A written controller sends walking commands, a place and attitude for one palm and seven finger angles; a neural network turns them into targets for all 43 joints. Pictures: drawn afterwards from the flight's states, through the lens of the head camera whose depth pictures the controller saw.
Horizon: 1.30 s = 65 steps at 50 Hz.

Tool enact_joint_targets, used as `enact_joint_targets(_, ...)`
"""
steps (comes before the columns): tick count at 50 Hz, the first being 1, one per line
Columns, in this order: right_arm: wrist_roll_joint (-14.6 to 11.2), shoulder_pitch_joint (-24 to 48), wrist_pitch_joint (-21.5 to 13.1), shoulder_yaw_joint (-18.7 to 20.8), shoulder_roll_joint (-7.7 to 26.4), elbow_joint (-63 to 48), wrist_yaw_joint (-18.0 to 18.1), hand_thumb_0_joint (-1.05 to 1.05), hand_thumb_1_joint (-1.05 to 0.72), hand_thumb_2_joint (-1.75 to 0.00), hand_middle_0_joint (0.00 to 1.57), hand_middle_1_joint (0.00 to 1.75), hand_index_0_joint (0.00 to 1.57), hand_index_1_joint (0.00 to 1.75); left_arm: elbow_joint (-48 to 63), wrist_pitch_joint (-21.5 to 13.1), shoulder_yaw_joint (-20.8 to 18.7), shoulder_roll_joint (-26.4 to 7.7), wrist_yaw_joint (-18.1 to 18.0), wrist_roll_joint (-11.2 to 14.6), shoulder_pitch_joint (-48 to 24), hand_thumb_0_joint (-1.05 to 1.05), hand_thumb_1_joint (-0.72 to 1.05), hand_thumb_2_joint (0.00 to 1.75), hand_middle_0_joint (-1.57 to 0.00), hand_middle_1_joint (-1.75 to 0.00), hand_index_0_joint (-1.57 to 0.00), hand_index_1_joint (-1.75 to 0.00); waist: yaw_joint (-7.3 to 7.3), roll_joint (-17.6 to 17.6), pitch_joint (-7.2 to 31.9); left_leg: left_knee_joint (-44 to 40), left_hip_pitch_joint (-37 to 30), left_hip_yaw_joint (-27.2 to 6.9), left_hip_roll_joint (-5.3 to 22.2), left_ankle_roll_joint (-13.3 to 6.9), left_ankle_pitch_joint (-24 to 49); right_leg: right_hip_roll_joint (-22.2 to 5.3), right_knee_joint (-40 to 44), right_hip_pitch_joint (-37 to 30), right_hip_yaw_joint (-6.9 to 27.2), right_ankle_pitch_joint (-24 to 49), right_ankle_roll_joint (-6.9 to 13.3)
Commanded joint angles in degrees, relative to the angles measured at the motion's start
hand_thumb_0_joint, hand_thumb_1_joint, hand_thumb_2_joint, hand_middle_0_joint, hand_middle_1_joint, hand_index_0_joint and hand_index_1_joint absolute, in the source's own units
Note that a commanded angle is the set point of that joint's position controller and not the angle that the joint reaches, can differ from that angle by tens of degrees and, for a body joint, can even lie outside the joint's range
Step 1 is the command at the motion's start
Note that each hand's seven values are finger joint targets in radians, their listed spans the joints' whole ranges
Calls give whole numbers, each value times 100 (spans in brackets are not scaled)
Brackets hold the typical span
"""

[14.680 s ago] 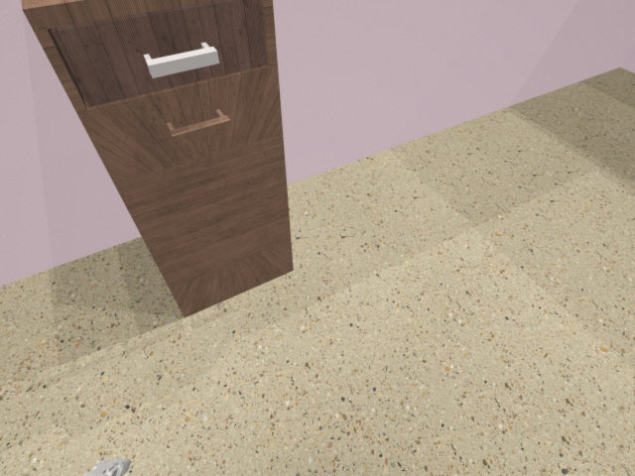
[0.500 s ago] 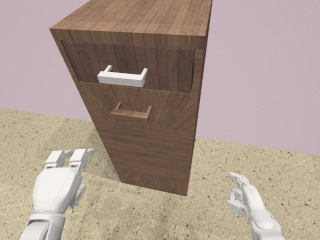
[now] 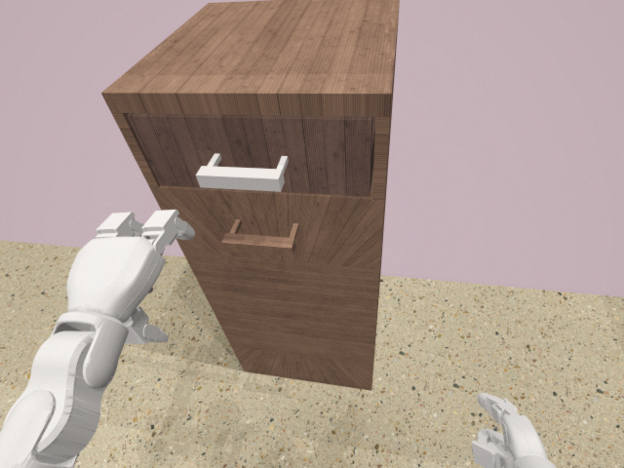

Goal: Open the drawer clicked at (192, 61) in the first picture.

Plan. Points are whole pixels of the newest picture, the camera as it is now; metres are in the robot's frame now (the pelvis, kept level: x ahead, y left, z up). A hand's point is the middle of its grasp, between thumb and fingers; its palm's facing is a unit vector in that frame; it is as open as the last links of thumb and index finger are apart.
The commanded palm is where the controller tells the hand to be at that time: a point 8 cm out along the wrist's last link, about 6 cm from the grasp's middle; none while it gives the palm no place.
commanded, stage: raise the hand with hooked fingers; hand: left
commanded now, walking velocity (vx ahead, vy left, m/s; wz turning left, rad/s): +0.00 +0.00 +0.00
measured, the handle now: (244, 169) +0.50 +0.18 +0.13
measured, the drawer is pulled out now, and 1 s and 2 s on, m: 0.00 0.00 0.00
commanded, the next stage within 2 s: move the hooked fingers above the handle in 0.88 s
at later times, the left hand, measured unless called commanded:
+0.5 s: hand (111, 214) +0.29 +0.25 +0.23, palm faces +0.13 -0.02 -0.99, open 13.8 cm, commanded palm +0.25 +0.25 +0.27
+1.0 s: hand (124, 233) +0.28 +0.24 +0.21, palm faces +0.10 -0.03 -0.99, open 13.8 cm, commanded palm +0.25 +0.23 +0.27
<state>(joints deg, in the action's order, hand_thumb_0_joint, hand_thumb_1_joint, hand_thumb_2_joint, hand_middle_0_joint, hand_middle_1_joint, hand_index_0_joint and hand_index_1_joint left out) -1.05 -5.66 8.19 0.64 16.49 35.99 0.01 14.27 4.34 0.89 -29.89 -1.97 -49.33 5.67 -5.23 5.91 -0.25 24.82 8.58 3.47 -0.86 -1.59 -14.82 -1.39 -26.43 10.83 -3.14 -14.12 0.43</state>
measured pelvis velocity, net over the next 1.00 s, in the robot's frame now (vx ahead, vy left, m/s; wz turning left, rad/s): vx -0.03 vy -0.01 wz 0.02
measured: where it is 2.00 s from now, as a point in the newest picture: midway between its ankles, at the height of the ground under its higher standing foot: outside the picture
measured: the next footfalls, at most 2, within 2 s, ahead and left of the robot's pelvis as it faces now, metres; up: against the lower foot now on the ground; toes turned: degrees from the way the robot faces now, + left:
none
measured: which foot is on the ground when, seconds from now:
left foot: down 0.00-1.00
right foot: down 0.00-1.00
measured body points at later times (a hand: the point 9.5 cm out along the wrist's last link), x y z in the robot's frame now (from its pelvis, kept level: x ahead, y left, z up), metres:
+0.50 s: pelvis -0.03 +0.00 +0.00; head -0.03 -0.05 +0.45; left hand +0.28 +0.24 +0.28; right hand +0.19 -0.21 -0.10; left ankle -0.01 +0.10 -0.74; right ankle +0.00 -0.11 -0.74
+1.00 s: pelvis -0.03 -0.01 +0.00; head -0.03 -0.07 +0.45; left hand +0.27 +0.24 +0.26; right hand +0.19 -0.22 -0.11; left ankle -0.01 +0.10 -0.74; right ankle +0.00 -0.11 -0.74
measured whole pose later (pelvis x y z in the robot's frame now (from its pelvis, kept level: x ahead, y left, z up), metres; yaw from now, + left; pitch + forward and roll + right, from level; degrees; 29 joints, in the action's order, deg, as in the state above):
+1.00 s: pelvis -0.03 -0.01 +0.00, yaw +1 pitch -2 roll +1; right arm -2.7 -5.2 6.4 -1.6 16.7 35.1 -1.2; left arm 5.1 4.8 -1.9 -37.0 14.5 -43.1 -15.9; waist -5.2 7.0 -1.0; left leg 23.1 10.5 2.3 -0.9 -1.0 -10.8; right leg -1.5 -25.4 12.7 -4.3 -11.0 1.2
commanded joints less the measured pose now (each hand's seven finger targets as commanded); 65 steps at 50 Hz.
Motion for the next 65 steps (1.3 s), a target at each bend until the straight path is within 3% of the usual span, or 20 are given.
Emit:
enact_joint_targets(1, -62, 1190, -294, 34, 422, -1063, 26, 0, -90, -90, 20, 30, 20, 30, 950, 46, -985, -1447, 153, 89, -1977, 0, -45, 32, -30, -117, -30, -117, 11, -59, 1121, -430, -216, -357, 38, 5, 1718, 120, 369, -797, 306, 1358, 154)
enact_joint_targets(2, -25, 1124, -328, 11, 367, -1015, -8, 0, -90, -90, 20, 30, 20, 30, 1111, -15, -984, -1594, 243, 42, -2351, 0, -48, 31, -30, -118, -30, -118, -47, -71, 1446, -472, -282, -355, 24, 39, 1885, 61, 325, -1004, 254, 1406, 151)
enact_joint_targets(4, -19, 1109, -314, 24, 398, -1001, 6, 0, -90, -90, 20, 30, 20, 30, 1006, -63, -1059, -1704, 386, 164, -2520, 0, -50, 30, -30, -120, -30, -120, -33, -66, 1360, -528, -288, -363, 23, 52, 1956, 101, 394, -1010, 244, 1469, 139)
enact_joint_targets(6, -73, 1188, -323, -14, 402, -1036, -6, 0, -90, -90, 20, 30, 20, 30, 698, -20, -1110, -1672, 534, 319, -2641, 0, -50, 30, -30, -120, -30, -120, 7, 27, 1060, -561, -236, -391, 41, 47, 1733, 149, 496, -852, 250, 1276, 155)
enact_joint_targets(7, -44, 1101, -322, -43, 380, -951, -19, 0, -90, -90, 20, 30, 20, 30, 457, 8, -1025, -1680, 646, 275, -2861, 0, -50, 30, -30, -120, -30, -120, 9, -278, 1002, -621, -119, -341, 29, 66, 1688, 104, 503, -892, 189, 1221, 137)
enact_joint_targets(9, -71, 1087, -277, -47, 461, -946, -17, 0, -90, -90, 20, 30, 20, 30, 153, 71, -1084, -1813, 796, 331, -3134, 0, -50, 30, -30, -120, -30, -120, 38, -453, 761, -704, 35, -323, 44, 73, 1435, 123, 584, -766, 173, 1027, 118)
enact_joint_targets(11, -139, 1193, -268, -77, 486, -998, -23, 0, -90, -90, 20, 30, 20, 30, -10, 143, -1099, -1842, 941, 393, -3456, 0, -50, 30, -30, -120, -30, -120, 81, -292, 673, -714, 73, -343, 59, 69, 1235, 148, 619, -655, 193, 793, 143)
enact_joint_targets(17, -94, 1052, -389, -75, 499, -1032, -50, 0, -90, -90, 20, 30, 20, 30, 194, 4, -1068, -2227, 1383, 369, -4673, 0, -50, 30, -30, -120, -30, -120, 49, -185, 1633, -608, -199, -388, -26, 41, 1375, 72, 508, -910, 217, 866, 141)
enact_joint_targets(22, -146, 934, -361, -60, 563, -1053, -107, 0, -90, -90, 20, 30, 20, 30, -425, -48, -1015, -1980, 1731, 576, -3870, 0, -50, 30, -30, -120, -30, -120, 22, -493, 1052, -652, 112, -330, 13, 48, 1237, 63, 528, -685, 149, 801, 138)
enact_joint_targets(24, -147, 887, -339, -32, 618, -1118, -125, 0, -90, -90, 20, 30, 20, 30, -300, -104, -1176, -2107, 1790, 676, -3731, 0, -50, 30, -30, -120, -30, -120, -16, -637, 1032, -648, 199, -318, 12, 29, 1220, 61, 512, -709, 157, 852, 127)
enact_joint_targets(28, -124, 868, -414, -12, 614, -1187, -141, 0, -90, -90, 20, 30, 20, 30, 118, -324, -1411, -2309, 1704, 701, -3889, 0, -50, 30, -30, -120, -30, -120, -56, -579, 1277, -585, 208, -307, -21, -4, 1095, 30, 478, -806, 222, 663, 111)
enact_joint_targets(31, -86, 873, -517, 20, 579, -1199, -118, 0, -90, -90, 20, 30, 20, 30, 722, -589, -1696, -2551, 1446, 758, -4068, 0, -50, 30, -30, -120, -30, -120, -88, -229, 1630, -509, 4, -338, -49, -20, 1186, 40, 466, -922, 292, 694, 110)
enact_joint_targets(36, -124, 788, -594, 50, 569, -969, -90, 0, -90, -90, 20, 30, 20, 30, 330, -577, -1772, -2437, 1055, 831, -4097, 0, -50, 30, -30, -120, -30, -120, -42, 15, 1222, -541, 57, -352, -23, 42, 1145, 64, 591, -643, 275, 556, 124)
enact_joint_targets(39, -141, 786, -547, 40, 602, -867, -97, 0, -90, -90, 20, 30, 20, 30, -209, -326, -1576, -2296, 977, 745, -4129, 0, -50, 30, -30, -120, -30, -120, -23, -244, 991, -627, 285, -304, -5, 79, 914, 26, 601, -532, 237, 322, 111)
enact_joint_targets(46, -202, 1043, -478, 1, 611, -1083, -100, 0, -90, -90, 20, 30, 20, 30, -106, 51, -893, -1826, 1420, 602, -3793, 0, -50, 30, -30, -120, -30, -120, 50, -681, 1260, -449, 292, -240, -36, 9, 801, -18, 517, -674, 385, 412, 67)
enact_joint_targets(50, -120, 960, -481, -30, 608, -1068, -40, 0, -90, -90, 20, 30, 20, 30, 310, -187, -1209, -2278, 1549, 560, -3939, 0, -50, 30, -30, -120, -30, -120, 54, -629, 1359, -451, 234, -260, -67, -43, 850, -32, 489, -736, 341, 527, 49)
enact_joint_targets(56, -115, 757, -554, -47, 562, -839, 21, 0, -90, -90, 20, 30, 20, 30, -117, -476, -1680, -2610, 1207, 686, -4689, 0, -50, 30, -30, -120, -30, -120, 67, -311, 1243, -435, 109, -317, -59, 6, 1104, 50, 615, -631, 283, 660, 69)
enact_joint_targets(59, -126, 697, -513, -38, 531, -776, -14, 0, -90, -90, 20, 30, 20, 30, -542, -391, -1207, -2111, 1074, 628, -4946, 0, -50, 30, -30, -120, -30, -120, 111, -207, 1159, -500, 171, -299, -52, 59, 1179, 21, 593, -500, 186, 679, 95)
enact_joint_targets(63, -129, 732, -426, -6, 570, -838, -94, 0, -90, -90, 20, 30, 20, 30, -688, -133, -779, -1815, 1128, 396, -4883, 0, -50, 30, -30, -120, -30, -120, 83, -209, 1555, -455, 135, -260, -71, 68, 1418, -5, 464, -710, 222, 990, 135)
enact_joint_targets(65, -152, 803, -357, -11, 571, -903, -113, 0, -90, -90, 20, 30, 20, 30, -657, 6, -356, -1493, 1233, 286, -4991, 0, -50, 30, -30, -120, -30, -120, 169, -369, 1569, -455, 118, -251, -69, 54, 1370, -6, 469, -627, 226, 999, 126)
